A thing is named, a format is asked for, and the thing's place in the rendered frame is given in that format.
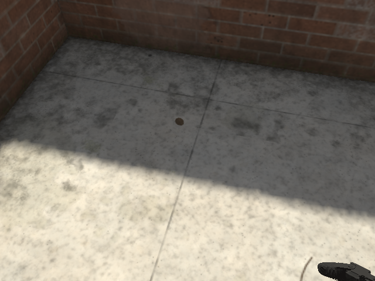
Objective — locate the right robot hand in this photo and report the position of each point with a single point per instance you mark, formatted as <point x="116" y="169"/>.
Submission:
<point x="345" y="272"/>

